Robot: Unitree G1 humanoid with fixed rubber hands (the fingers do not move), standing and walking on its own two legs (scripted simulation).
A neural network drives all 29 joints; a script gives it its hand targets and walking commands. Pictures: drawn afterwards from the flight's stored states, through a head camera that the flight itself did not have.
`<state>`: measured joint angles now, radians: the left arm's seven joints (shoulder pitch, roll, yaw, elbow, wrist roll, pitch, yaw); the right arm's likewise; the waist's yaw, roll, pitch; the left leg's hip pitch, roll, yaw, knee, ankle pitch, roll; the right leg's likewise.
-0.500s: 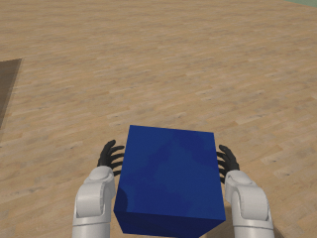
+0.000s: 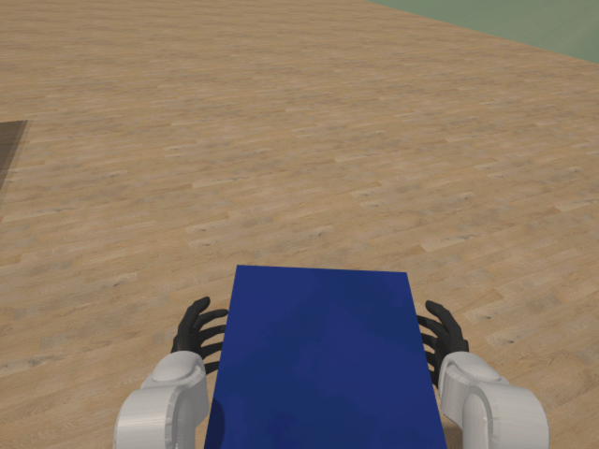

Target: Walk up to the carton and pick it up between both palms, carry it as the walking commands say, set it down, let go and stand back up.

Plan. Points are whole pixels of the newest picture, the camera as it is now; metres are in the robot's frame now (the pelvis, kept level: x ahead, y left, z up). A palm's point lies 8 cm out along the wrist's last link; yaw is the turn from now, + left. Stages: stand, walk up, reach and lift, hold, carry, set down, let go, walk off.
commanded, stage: carry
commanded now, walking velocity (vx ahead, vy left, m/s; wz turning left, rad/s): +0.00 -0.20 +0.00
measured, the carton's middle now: (315, 390) +0.23 +0.01 +0.02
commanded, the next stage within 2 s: none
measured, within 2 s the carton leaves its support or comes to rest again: neither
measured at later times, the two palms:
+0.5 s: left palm (306, 414) +0.17 +0.02 +0.08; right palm out of the picture +0.13 -0.27 +0.08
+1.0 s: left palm out of the picture +0.12 -0.06 +0.10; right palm out of the picture +0.08 -0.35 +0.09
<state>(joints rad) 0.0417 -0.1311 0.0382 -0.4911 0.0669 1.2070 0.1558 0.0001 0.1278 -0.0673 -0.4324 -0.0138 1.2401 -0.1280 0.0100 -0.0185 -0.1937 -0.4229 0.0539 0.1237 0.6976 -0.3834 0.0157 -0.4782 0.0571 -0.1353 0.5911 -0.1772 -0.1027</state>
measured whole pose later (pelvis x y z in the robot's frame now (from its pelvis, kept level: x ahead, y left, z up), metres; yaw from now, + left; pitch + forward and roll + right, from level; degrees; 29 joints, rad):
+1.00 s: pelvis -0.12 -0.18 +0.01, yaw -5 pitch +3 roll -1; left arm 0.03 -0.13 0.02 -0.49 0.05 1.18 0.15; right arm 0.06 0.13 -0.07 -0.50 -0.04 1.22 -0.12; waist -0.02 0.02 -0.14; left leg -0.44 0.11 0.10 0.78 -0.49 -0.04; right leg -0.42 -0.05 -0.12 0.58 -0.22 0.01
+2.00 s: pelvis -0.17 -0.20 +0.01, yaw -5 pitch +2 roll +1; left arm 0.02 -0.13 0.05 -0.52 0.05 1.21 0.15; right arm 0.01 0.13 -0.05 -0.48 -0.04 1.23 -0.12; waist 0.00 -0.02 -0.10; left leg -0.39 0.07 0.10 0.55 -0.19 -0.02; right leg -0.44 -0.06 -0.12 0.52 -0.12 -0.02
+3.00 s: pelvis -0.14 -0.18 +0.01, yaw -4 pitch +3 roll +0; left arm -0.01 -0.13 0.05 -0.48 0.06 1.21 0.15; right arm 0.00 0.13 -0.06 -0.44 -0.05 1.22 -0.11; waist 0.01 -0.02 -0.11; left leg -0.37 0.04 0.10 0.57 -0.25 0.01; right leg -0.41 -0.09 -0.12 0.53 -0.17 0.01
